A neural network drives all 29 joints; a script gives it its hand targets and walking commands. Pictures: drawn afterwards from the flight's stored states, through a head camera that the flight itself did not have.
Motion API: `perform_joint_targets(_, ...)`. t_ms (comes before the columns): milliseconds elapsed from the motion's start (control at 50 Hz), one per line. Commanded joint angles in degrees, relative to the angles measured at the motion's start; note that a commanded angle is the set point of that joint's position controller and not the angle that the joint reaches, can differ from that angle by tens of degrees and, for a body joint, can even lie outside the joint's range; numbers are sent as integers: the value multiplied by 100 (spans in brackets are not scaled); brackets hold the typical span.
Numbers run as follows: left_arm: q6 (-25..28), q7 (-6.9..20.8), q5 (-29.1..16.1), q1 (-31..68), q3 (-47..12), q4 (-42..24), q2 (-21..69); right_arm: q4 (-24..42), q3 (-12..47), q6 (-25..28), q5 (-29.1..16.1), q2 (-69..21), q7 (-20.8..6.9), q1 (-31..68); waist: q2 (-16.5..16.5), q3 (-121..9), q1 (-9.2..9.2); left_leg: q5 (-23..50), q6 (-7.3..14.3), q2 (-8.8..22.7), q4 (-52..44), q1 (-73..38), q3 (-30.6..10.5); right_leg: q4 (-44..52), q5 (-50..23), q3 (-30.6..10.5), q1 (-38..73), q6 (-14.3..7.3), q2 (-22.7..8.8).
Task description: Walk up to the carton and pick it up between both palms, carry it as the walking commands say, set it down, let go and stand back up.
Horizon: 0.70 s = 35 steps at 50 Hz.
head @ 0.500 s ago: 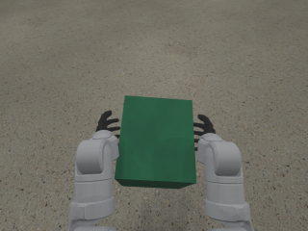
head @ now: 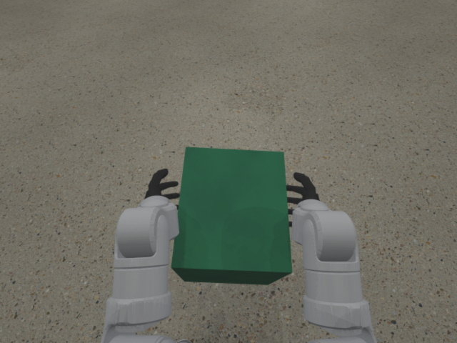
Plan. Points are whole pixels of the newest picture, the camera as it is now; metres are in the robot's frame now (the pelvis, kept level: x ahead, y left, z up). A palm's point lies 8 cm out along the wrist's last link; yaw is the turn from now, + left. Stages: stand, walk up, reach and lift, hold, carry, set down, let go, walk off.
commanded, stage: carry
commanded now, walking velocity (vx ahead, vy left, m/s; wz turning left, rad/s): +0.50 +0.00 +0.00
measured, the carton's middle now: (230, 221) +0.34 +0.00 +0.01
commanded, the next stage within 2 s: none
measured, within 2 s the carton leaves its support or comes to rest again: neither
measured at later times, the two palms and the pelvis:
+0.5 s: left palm (195, 63) +0.72 +0.06 +0.13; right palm (293, 61) +0.74 -0.18 +0.11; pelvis +0.41 -0.08 +0.04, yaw +5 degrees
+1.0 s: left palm (208, 19) +1.11 +0.04 +0.08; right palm (277, 18) +1.12 -0.20 +0.07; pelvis +0.80 -0.08 +0.00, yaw +2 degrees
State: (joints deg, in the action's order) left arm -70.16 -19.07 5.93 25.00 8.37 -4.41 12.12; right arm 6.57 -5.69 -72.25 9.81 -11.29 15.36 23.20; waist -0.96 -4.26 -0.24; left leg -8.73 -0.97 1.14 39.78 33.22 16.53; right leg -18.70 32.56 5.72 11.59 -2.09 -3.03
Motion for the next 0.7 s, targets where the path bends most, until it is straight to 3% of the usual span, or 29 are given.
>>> perform_joint_targets(0, -51, 2610, -2345, 2943, -3338, -191, 5954, 133, 3367, 375, -2745, -6283, -1975, 3254, 1273, -3496, -86, 5403, 2101, 2483, -892, -6942, -3847, -7139, -55, -991, -5573, 19, 276)
perform_joint_targets(20, 29, 2590, -2418, 3070, -3333, -616, 5945, 407, 3479, 454, -2814, -6277, -1915, 3201, 893, -3405, -176, 4954, 2175, 2532, -1018, -7033, -3685, -7043, 48, -1055, -6019, -45, 79)
perform_joint_targets(40, 168, 2556, -2503, 3132, -3600, -845, 6154, 839, 3579, 624, -2901, -6415, -1900, 3281, 568, -3223, -208, 4874, 1796, 2309, -1164, -6864, -3371, -6094, -206, -933, -6181, 20, -60)
perform_joint_targets(60, 228, 2490, -2488, 2835, -3581, -738, 6203, 1168, 3565, 611, -2990, -6275, -1904, 3490, 282, -3048, -197, 3974, 1347, 2044, -1414, -6281, -2866, -5200, -565, -974, -5838, -19, -227)
perform_joint_targets(100, 337, 2418, -2523, 2749, -3590, -973, 6285, 1607, 3552, 686, -3048, -6266, -1890, 3461, 109, -2617, -220, 3191, 945, 1767, -1744, -5336, -2368, -3764, -511, -629, -5272, 96, -198)
perform_joint_targets(140, 330, 2403, -2520, 2698, -3529, -1057, 6298, 1620, 3581, 642, -3034, -6320, -1915, 3241, 390, -2390, -147, 2964, 899, 1674, -1986, -4741, -1839, -2392, -895, -158, -4523, 225, 4)
perform_joint_targets(200, 285, 2300, -2319, 2499, -3583, -938, 6208, 1191, 3530, 485, -2952, -6117, -2040, 2762, 1275, -2123, -19, 3374, 422, 1242, -1821, -4418, -605, -1080, -2840, 441, -3715, 193, 363)
perform_joint_targets(240, 145, 2285, -2164, 2423, -3786, -774, 6014, 599, 3432, 307, -2771, -5996, -2168, 2274, 1385, -1750, 87, 3079, 216, 988, -1544, -3968, -209, -656, -3563, 733, -3123, 205, 511)
perform_joint_targets(280, -30, 2328, -2151, 2362, -3877, -477, 5858, -132, 3178, 144, -2515, -5826, -2229, 1708, 1249, -1696, 130, 2485, 70, 771, -846, -3532, -104, -491, -3597, 648, -2342, 66, 530)
perform_joint_targets(300, -91, 2370, -2153, 2359, -3909, -377, 5823, -202, 3132, 143, -2455, -5765, -2222, 1735, 1100, -1786, 192, 2240, 22, 677, -323, -2932, -164, -599, -3637, 403, -1587, -52, 393)
perform_joint_targets(320, -154, 2413, -2155, 2375, -3853, -183, 5752, -255, 3093, 103, -2411, -5689, -2200, 1933, 293, -2039, 289, 1410, -47, 497, 732, -2027, -239, -622, -3694, -471, -566, -287, -175)
perform_joint_targets(340, -189, 2467, -2157, 2558, -3702, -130, 5637, -321, 3084, 68, -2377, -5742, -2203, 2043, -925, -1907, 246, -1195, -141, 17, 1995, -925, -446, -96, -3478, -2167, -3, -587, -1144)
perform_joint_targets(360, -247, 2522, -2057, 2528, -3489, 138, 5604, -390, 3162, 34, -2466, -5789, -2220, 2431, -1322, -1890, 155, -2382, -55, -182, 2815, -458, -1090, 336, -3361, -3521, 32, -834, -1772)
perform_joint_targets(380, -247, 2564, -2007, 2357, -3474, 498, 5713, -309, 3176, 40, -2513, -5842, -2192, 2798, -1588, -2105, 170, -2407, 47, -6, 3450, 267, -1502, 156, -3640, -3623, 447, -1244, -2115)
perform_joint_targets(400, -232, 2601, -2080, 2324, -3474, 440, 5824, -31, 3255, 81, -2550, -5819, -2161, 2958, -1320, -2000, 134, -2111, 82, 264, 3614, 344, -1788, 223, -3860, -3026, 121, -1033, -1887)
perform_joint_targets(420, -240, 2585, -2137, 2360, -3462, 282, 5870, 33, 3239, 101, -2534, -5899, -2137, 2849, -875, -1971, 134, -1709, 114, 333, 3175, 242, -1851, 2, -5005, -2129, 202, -695, -1554)
perform_joint_targets(440, -185, 2624, -2235, 2394, -3466, 94, 5954, 236, 3273, 199, -2501, -6028, -2085, 2817, -883, -2263, 135, -1375, 136, 327, 2719, 283, -1845, -232, -6021, -1631, 566, -468, -1416)
perform_joint_targets(460, -102, 2653, -2368, 2478, -3413, -91, 6024, 440, 3442, 281, -2620, -6144, -2029, 2962, -966, -2270, 133, -1241, 155, 204, 2348, 378, -1793, -327, -6692, -1307, 618, -101, -1258)
perform_joint_targets(480, -24, 2650, -2422, 2558, -3383, -374, 6035, 626, 3588, 332, -2718, -6235, -1967, 3054, -1138, -2560, 155, -1041, 145, 53, 2114, 306, -1677, -316, -6998, -1193, 746, 61, -1211)
perform_joint_targets(500, 30, 2651, -2454, 2685, -3357, -538, 6036, 614, 3666, 339, -2762, -6370, -1940, 3093, -1343, -2529, 160, -862, 134, -52, 1899, 314, -1516, -271, -6961, -1069, 785, 40, -1143)
perform_joint_targets(520, 48, 2661, -2542, 2750, -3458, -615, 6115, 666, 3651, 361, -2713, -6341, -1890, 3029, -1211, -2426, 158, -726, 109, -136, 1800, 351, -1356, -189, -7058, -1031, 732, 35, -1095)
perform_joint_targets(580, 33, 2696, -2564, 2692, -3371, -600, 5931, 498, 3614, 392, -2612, -6377, -1754, 2851, -1421, -2106, 137, -298, 38, -102, 1820, 649, -1030, -35, -7659, -682, 580, 179, -1108)
perform_joint_targets(620, -2, 2730, -2534, 2702, -3258, -499, 5888, 519, 3627, 388, -2608, -6392, -1718, 3079, -1553, -1762, 132, -62, 17, -26, 1978, 680, -891, 147, -7479, -402, 270, 309, -1085)
perform_joint_targets(680, -87, 2773, -2404, 2578, -3116, -60, 5751, 134, 3508, 324, -2471, -6251, -1720, 3034, -1325, -1098, 157, 232, 86, 16, 1594, 533, -661, 537, -6689, -138, -412, 259, -941)
